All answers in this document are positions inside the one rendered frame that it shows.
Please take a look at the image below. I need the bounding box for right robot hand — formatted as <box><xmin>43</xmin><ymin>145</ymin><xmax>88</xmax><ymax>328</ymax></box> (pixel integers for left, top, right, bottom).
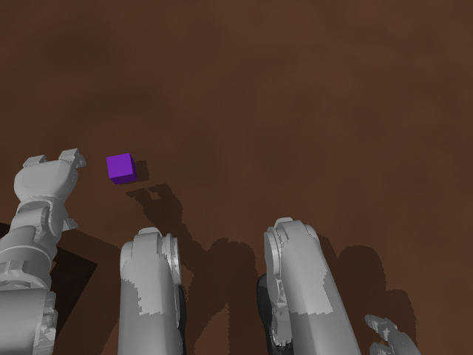
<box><xmin>364</xmin><ymin>314</ymin><xmax>421</xmax><ymax>355</ymax></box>

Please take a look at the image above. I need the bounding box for right robot foot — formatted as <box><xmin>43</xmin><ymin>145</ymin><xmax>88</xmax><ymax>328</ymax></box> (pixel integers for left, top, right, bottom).
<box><xmin>256</xmin><ymin>274</ymin><xmax>293</xmax><ymax>355</ymax></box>

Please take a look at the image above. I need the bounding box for left robot hand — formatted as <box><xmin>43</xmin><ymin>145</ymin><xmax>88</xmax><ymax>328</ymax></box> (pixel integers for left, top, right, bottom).
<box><xmin>14</xmin><ymin>148</ymin><xmax>86</xmax><ymax>231</ymax></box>

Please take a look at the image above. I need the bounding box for left robot arm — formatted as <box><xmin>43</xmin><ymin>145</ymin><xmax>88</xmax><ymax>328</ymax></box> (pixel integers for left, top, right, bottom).
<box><xmin>0</xmin><ymin>196</ymin><xmax>65</xmax><ymax>355</ymax></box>

